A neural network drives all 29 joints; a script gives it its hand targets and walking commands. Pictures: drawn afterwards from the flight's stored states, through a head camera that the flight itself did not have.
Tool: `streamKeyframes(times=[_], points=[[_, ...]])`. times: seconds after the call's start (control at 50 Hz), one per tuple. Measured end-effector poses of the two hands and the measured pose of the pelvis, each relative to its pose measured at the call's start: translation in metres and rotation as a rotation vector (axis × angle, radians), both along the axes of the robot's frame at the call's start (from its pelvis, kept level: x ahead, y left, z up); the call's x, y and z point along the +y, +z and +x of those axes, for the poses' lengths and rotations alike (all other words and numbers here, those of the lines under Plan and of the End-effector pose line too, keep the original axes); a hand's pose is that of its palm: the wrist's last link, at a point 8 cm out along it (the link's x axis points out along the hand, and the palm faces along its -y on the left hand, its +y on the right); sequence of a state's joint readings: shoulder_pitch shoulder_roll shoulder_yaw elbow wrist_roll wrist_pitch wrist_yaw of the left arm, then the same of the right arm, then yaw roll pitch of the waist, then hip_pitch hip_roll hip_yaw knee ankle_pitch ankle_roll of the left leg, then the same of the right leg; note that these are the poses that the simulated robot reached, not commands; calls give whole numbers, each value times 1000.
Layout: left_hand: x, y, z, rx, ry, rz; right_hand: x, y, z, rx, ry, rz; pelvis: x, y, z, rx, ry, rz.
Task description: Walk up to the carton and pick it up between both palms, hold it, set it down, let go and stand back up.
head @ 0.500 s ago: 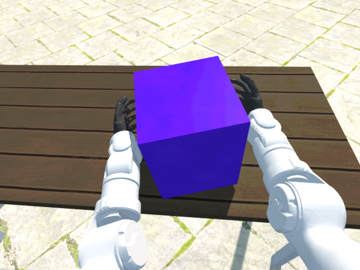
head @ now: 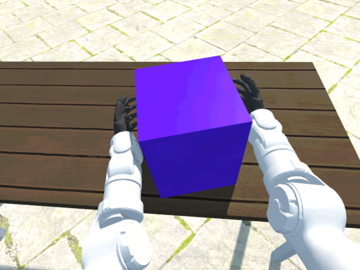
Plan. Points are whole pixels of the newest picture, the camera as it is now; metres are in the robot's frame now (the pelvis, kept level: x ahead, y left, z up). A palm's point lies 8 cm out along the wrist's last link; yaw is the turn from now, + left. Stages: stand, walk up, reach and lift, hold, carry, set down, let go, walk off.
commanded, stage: set down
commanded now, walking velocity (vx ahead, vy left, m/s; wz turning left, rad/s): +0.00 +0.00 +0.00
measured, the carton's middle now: (188, 130) +0.44 +0.05 +0.05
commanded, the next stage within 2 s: none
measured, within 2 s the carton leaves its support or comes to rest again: neither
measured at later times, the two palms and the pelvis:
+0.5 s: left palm (124, 133) +0.39 +0.19 +0.09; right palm (253, 110) +0.47 -0.09 +0.11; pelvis +0.00 +0.00 +0.00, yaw +0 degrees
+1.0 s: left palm (124, 139) +0.38 +0.19 +0.08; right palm (252, 111) +0.47 -0.09 +0.10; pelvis -0.01 +0.00 +0.00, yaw +0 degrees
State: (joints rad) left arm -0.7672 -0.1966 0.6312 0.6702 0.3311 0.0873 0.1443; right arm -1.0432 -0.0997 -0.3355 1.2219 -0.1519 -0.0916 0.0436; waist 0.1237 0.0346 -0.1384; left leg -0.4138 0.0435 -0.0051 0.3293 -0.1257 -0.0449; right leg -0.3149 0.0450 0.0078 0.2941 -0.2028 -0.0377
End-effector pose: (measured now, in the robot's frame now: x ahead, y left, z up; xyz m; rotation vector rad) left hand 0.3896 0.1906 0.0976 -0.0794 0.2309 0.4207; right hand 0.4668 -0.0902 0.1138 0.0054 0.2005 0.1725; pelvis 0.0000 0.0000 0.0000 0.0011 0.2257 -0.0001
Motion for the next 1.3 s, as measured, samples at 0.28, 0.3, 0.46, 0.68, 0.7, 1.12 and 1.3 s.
streamKeyframes(times=[0.28, 0.3, 0.46, 0.68, 0.7, 1.12, 1.3], points=[[0, -2, 0, -12, -5, -6, -1, -2, 0, -5, 0, 7, 0, 0, 0, -2, 0, 0], [0, -2, 0, -12, -6, -6, -1, -2, 0, -6, 0, 8, 0, 0, 0, -2, 0, 0], [0, -4, -1, -11, -11, -11, -1, -2, 0, -8, 1, 5, 0, 0, -1, -5, 0, 0], [0, -11, -2, 6, -17, -26, -2, -4, 0, -8, 0, 11, 1, 0, -1, -7, 0, -1], [0, -13, -3, 12, -17, -28, -2, -5, 0, -8, 0, 11, 1, 0, -2, -7, 0, -1], [-2, -23, -13, 100, -32, 102, -2, -17, 2, 43, 29, -27, -2, -1, -10, 24, -2, 0], [-4, -24, -19, 109, -55, 116, -5, -19, -5, 40, 33, -46, -2, -1, -15, 17, -3, -1]])
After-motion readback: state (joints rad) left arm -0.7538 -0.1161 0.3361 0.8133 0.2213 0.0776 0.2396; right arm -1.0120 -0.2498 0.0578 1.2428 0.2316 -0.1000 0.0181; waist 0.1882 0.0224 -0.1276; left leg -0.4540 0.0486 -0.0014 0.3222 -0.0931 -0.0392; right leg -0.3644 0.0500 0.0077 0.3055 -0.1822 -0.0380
